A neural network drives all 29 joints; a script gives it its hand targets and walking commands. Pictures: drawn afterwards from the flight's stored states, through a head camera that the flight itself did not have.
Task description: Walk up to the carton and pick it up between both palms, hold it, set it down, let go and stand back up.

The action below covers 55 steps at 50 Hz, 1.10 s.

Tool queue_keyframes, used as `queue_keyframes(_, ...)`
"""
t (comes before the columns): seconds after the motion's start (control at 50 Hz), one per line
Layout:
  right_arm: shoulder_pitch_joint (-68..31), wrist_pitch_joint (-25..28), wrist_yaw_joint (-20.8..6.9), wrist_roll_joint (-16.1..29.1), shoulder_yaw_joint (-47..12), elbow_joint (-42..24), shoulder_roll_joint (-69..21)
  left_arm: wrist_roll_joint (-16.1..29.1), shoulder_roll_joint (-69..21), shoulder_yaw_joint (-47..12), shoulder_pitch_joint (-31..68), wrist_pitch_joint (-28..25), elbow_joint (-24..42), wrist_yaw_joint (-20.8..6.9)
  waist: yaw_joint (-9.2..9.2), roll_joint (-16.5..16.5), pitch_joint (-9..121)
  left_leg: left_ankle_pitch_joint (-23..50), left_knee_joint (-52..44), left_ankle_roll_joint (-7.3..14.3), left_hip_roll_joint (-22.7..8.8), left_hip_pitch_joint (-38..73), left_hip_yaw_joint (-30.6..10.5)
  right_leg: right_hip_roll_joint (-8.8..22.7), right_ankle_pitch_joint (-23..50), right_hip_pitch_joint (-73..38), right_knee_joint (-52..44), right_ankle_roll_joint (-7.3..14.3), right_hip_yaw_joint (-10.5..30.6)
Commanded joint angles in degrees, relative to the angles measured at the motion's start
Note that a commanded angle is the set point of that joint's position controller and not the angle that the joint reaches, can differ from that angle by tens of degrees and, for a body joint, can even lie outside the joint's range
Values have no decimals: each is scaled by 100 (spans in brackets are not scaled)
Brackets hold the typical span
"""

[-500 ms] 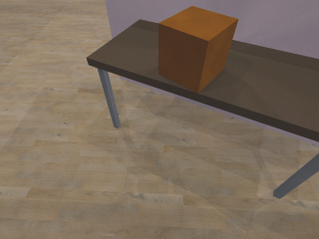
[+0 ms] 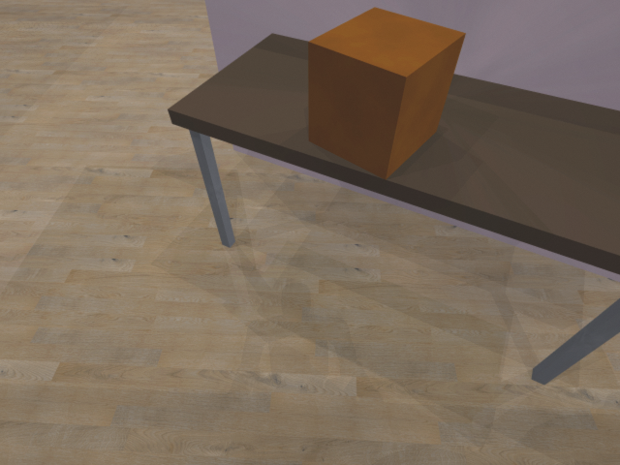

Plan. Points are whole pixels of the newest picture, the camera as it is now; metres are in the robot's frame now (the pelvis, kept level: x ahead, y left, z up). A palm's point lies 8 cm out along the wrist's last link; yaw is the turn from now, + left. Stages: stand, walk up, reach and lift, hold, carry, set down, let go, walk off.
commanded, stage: stand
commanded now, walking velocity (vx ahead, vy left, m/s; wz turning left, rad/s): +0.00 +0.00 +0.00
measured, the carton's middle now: (380, 92) +0.91 -0.17 +0.00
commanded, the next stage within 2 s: walk up in 1.02 s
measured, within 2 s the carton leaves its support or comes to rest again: neither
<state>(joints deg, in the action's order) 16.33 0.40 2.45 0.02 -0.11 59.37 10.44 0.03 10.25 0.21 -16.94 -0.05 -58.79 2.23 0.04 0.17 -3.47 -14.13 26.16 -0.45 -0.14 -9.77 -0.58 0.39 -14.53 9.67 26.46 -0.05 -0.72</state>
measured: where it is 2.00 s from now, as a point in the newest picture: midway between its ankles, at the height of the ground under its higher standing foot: outside the picture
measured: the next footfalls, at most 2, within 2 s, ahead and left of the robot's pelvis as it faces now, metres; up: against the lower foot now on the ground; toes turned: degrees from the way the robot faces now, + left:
left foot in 1.88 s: +0.40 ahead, +0.07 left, +0.00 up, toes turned -9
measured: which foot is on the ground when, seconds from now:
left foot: down 0.00-1.00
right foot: down 0.00-1.00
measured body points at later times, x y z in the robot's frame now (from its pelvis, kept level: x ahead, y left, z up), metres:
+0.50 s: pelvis +0.00 +0.00 +0.00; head +0.01 +0.00 +0.45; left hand +0.01 +0.23 -0.15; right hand +0.01 -0.23 -0.16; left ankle +0.00 +0.12 -0.74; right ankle +0.00 -0.12 -0.74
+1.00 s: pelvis +0.00 +0.00 +0.00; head +0.01 +0.00 +0.45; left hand +0.01 +0.23 -0.16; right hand +0.00 -0.23 -0.16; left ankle +0.00 +0.12 -0.74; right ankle +0.00 -0.12 -0.74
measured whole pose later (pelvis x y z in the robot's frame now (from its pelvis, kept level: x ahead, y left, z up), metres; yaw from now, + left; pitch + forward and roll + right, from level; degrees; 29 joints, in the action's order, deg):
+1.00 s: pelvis +0.00 +0.00 +0.00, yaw -1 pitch -2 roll +0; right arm 17.6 0.5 2.6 0.1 -0.4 61.9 9.1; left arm 0.3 9.4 -0.8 -17.0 -0.6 -61.6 2.6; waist 0.1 0.1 -2.7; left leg -13.9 24.9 -0.7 -0.7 -8.8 -0.1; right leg -0.2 -14.0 8.9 25.0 0.1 -0.2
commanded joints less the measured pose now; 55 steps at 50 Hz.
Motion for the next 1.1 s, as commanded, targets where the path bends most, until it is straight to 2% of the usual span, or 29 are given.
queue_keyframes(0.0,370,70,39,-5,140,-176,741,-9,711,158,-447,-79,172,38,7,-60,-152,561,-607,101,-500,-230,-469,523,523,114,-676,55,484)
queue_keyframes(0.06,369,70,43,-21,133,-196,726,0,730,172,-435,-83,180,42,6,47,-95,862,-547,114,-504,-156,-438,547,762,88,-608,69,470)
queue_keyframes(0.12,360,75,44,-16,129,-202,698,0,726,163,-382,-82,165,50,-13,-25,-104,913,-549,123,-520,-172,-467,555,796,76,-593,81,458)
queue_keyframes(0.16,365,70,44,-3,127,-192,695,-2,728,153,-425,-79,152,48,20,-106,-62,775,-569,108,-525,-112,-467,559,670,108,-632,72,466)
queue_keyframes(0.26,424,56,36,4,114,-109,641,33,658,108,-403,-91,104,39,-2,-60,-155,578,-630,76,-512,-140,-451,528,520,192,-757,67,511)
queue_keyframes(1.08,560,75,55,8,76,117,526,23,576,24,-451,-124,-145,76,9,-5,-194,727,-687,64,-563,-105,-364,519,778,145,-750,45,530)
